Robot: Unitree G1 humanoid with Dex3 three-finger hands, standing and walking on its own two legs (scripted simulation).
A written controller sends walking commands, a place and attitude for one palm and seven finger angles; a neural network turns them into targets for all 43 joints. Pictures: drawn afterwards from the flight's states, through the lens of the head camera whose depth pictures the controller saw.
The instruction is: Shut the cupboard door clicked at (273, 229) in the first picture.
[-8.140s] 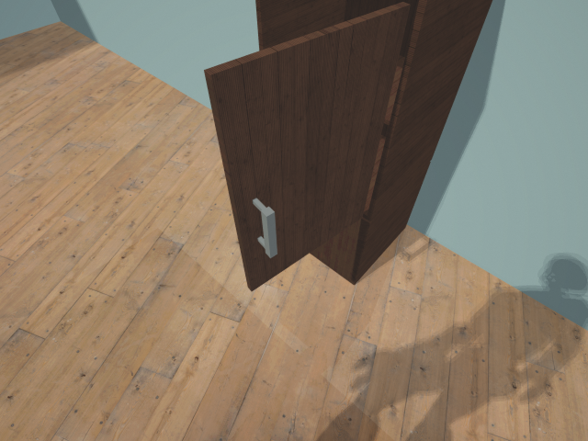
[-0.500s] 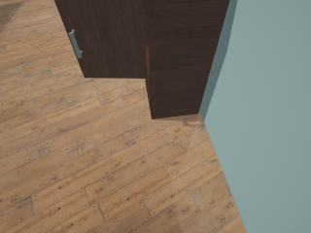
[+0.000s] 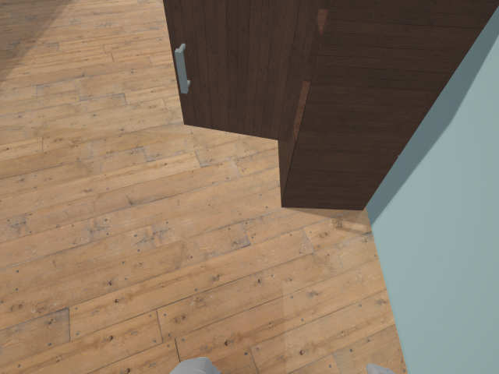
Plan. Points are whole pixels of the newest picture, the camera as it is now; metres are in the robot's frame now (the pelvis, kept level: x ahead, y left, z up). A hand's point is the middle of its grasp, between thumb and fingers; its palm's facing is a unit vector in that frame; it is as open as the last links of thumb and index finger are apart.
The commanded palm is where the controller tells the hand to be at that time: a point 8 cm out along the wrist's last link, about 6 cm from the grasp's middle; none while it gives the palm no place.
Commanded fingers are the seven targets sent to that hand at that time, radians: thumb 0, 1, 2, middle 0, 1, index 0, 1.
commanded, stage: take the last steps up to it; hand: left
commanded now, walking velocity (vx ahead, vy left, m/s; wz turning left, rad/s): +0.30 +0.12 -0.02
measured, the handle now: (183, 69) +0.91 +0.30 -0.07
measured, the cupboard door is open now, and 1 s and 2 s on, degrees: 80 80 80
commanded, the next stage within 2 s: come to a stop and stand still in 0.86 s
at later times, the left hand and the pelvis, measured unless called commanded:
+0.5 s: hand (162, 297) +0.25 +0.20 -0.14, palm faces +0.07 -0.97 -0.23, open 7.2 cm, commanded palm none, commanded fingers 0.00 0.90 0.90 -0.20 -0.30 -0.20 -0.30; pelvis +0.19 +0.01 +0.02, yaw +0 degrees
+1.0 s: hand (151, 213) +0.44 +0.28 -0.15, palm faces +0.03 -0.98 -0.20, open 7.3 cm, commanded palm none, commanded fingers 0.00 0.90 0.90 -0.20 -0.30 -0.20 -0.30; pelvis +0.37 +0.09 +0.02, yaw -2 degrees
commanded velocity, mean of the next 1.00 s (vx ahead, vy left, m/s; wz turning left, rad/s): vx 0.22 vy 0.09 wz -0.02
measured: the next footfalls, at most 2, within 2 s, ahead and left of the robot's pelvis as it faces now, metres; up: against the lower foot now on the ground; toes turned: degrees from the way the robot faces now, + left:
right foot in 0.32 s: +0.22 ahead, -0.09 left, +0.00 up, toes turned -8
left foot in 0.72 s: +0.42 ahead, +0.20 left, +0.00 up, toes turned +5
